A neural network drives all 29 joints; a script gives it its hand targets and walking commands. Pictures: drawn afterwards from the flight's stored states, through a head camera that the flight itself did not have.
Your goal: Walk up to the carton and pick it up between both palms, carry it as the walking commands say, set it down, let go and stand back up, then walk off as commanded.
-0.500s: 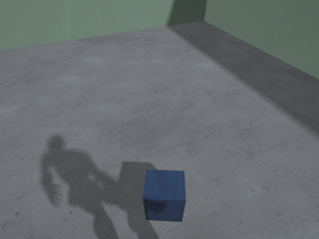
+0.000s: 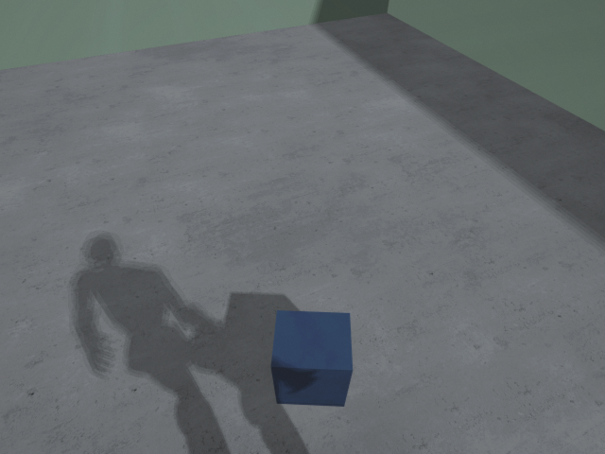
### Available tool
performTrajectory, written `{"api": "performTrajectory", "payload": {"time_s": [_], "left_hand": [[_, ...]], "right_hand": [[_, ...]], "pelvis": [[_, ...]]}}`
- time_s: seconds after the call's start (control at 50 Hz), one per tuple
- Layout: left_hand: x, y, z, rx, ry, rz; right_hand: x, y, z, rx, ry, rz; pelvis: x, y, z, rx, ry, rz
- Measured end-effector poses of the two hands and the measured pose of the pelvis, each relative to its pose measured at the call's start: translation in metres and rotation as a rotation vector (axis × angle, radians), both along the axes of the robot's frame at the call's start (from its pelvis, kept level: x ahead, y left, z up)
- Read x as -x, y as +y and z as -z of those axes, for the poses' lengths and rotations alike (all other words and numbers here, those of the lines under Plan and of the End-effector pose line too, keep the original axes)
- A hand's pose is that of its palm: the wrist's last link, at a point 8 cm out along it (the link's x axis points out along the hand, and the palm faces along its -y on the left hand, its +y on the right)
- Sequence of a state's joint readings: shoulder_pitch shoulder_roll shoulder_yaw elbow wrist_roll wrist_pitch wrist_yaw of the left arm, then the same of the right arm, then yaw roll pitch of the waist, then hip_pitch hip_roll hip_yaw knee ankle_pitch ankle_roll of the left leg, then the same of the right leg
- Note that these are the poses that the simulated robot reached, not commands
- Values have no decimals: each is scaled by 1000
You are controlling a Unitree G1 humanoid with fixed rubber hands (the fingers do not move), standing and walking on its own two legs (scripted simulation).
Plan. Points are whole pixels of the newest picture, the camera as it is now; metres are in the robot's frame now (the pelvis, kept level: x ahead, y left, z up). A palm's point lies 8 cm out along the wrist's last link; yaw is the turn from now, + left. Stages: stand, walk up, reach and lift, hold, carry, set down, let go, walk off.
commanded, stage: walk off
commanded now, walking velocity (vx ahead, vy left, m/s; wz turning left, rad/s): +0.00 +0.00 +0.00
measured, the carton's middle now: (311, 360) +0.50 -0.02 -0.63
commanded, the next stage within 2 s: stand in 0.36 s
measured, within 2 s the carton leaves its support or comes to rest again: neither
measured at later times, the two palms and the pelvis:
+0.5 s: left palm out of the picture +0.10 +0.21 -0.14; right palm out of the picture +0.07 -0.31 -0.16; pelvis +0.04 -0.06 -0.01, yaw -6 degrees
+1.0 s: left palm out of the picture +0.12 +0.07 -0.16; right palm out of the picture +0.03 -0.36 -0.14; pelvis +0.07 -0.15 +0.00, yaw -7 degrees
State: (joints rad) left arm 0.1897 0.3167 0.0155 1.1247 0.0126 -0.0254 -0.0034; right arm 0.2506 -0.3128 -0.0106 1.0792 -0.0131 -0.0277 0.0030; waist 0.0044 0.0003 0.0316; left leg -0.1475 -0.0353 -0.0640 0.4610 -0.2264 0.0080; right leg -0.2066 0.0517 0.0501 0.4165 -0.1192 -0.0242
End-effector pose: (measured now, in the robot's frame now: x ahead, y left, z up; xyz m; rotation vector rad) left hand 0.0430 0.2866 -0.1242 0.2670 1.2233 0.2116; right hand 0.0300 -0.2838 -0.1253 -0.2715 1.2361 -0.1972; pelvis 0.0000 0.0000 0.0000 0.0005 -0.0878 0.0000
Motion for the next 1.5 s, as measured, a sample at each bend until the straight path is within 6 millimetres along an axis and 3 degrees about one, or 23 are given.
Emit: {"api": "performTrajectory", "payload": {"time_s": [0.2, 0.34, 0.44, 0.54, 0.66, 0.74, 0.88, 0.98, 1.14, 1.22, 1.34, 1.5], "left_hand": [[-22, 4, 0, 6, 14, 1], [-30, -20, 9, 14, 116, 36], [-45, -50, 12, 6, 134, 55], [-65, -93, 18, 1, 126, 84], [-73, -149, 17, 53, 99, 103], [-72, -177, 22, 90, 100, 97], [-70, -212, 39, 158, 132, 107], [-72, -218, 33, 161, 144, 72], [-68, -219, 14, 96, 163, 73], [-63, -220, 9, 57, 204, 53], [-63, -239, 11, 61, 223, 32], [-55, -263, 22, 106, 244, 0]], "right_hand": [[-25, 3, -4, 6, 4, -1], [-47, 11, 6, -31, -31, 40], [-44, -4, 18, -64, -16, 86], [-38, -47, 38, -77, 20, 137], [-35, -88, 34, -46, 45, 185], [-31, -95, 30, -49, 68, 191], [-24, -85, 25, -70, 88, 203], [-7, -77, 15, -110, 147, 204], [0, -77, 27, -173, 194, 240], [-5, -78, 33, -205, 200, 250], [-18, -85, 35, -212, 202, 236], [-34, -116, 31, -150, 202, 238]], "pelvis": [[-16, 3, -2, -6, 28, 7], [-26, -11, 2, -22, 48, 36], [-35, -37, 7, -22, 47, 78], [-42, -73, 19, 4, 49, 104], [-44, -98, 14, 11, 54, 120], [-48, -112, 11, 29, 52, 120], [-54, -131, 12, 40, 48, 124], [-66, -145, 1, 4, 67, 117], [-82, -156, -3, -7, 64, 124], [-91, -163, -3, -4, 77, 121], [-101, -175, -2, -8, 90, 125], [-114, -187, 2, 10, 83, 136]]}}
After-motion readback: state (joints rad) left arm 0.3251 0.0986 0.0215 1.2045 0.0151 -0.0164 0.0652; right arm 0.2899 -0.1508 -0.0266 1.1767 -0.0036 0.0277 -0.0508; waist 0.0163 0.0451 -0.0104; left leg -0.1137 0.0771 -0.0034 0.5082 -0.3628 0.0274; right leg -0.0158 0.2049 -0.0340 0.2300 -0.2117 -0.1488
